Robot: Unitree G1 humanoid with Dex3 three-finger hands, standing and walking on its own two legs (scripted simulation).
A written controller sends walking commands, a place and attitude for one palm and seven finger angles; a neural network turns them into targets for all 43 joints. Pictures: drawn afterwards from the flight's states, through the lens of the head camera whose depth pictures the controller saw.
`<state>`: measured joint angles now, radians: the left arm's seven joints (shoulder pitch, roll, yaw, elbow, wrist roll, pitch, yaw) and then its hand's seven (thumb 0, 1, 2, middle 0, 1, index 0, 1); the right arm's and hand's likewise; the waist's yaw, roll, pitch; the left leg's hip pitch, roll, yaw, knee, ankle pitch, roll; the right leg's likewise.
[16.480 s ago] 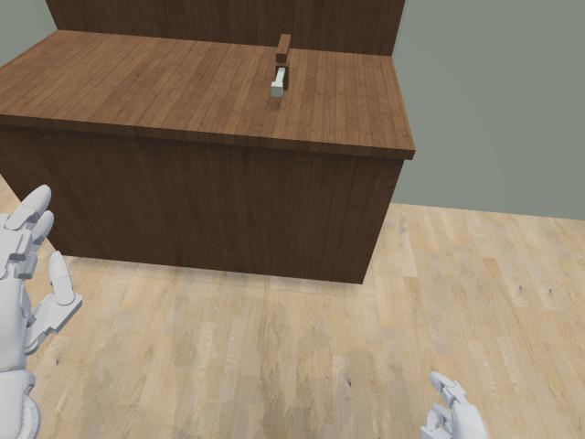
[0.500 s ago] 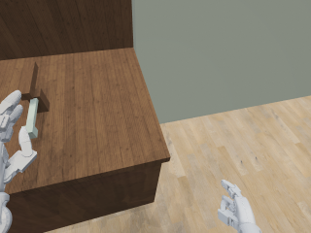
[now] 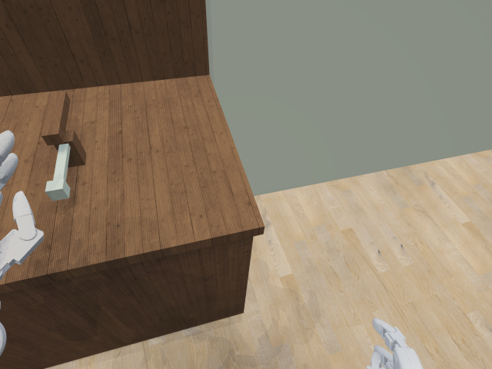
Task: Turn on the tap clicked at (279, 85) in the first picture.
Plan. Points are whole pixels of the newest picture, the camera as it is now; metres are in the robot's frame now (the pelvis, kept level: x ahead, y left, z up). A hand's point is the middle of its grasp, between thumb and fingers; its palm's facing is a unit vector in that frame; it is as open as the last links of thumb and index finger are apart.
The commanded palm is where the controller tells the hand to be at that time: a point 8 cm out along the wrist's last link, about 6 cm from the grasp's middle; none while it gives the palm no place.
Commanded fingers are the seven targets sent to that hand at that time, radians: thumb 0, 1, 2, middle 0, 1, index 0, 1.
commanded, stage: come to a stop and stand still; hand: left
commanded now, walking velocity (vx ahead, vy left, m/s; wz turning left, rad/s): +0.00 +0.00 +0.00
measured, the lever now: (58, 189) +0.37 +0.38 +0.04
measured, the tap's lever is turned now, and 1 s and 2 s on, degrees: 0 0 0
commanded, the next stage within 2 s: look again from close up in 0.66 s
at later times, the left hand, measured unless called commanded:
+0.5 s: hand (45, 221) +0.24 +0.27 +0.16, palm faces +0.38 -0.85 -0.37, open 7.4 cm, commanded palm +0.18 +0.30 +0.18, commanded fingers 0.00 0.90 0.90 -0.20 -0.30 -0.20 -0.30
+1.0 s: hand (47, 226) +0.23 +0.27 +0.16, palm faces +0.41 -0.84 -0.36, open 7.4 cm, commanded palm +0.18 +0.30 +0.18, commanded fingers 0.00 0.90 0.90 -0.20 -0.30 -0.20 -0.30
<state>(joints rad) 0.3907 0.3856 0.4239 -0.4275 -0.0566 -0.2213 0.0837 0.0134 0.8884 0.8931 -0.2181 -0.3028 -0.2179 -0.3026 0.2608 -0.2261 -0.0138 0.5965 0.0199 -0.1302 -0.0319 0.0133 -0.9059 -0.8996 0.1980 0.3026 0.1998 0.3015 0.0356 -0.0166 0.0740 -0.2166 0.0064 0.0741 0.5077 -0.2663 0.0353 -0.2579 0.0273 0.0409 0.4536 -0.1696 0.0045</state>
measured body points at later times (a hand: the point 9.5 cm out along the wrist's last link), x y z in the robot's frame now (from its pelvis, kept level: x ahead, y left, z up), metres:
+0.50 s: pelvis +0.02 +0.02 +0.00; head +0.04 +0.05 +0.45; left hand +0.21 +0.32 +0.18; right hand +0.19 -0.19 -0.07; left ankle +0.01 +0.09 -0.74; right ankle +0.05 -0.12 -0.74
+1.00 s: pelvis +0.02 +0.02 +0.00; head +0.03 +0.03 +0.45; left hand +0.21 +0.31 +0.18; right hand +0.20 -0.21 -0.07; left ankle +0.01 +0.09 -0.74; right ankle +0.05 -0.12 -0.74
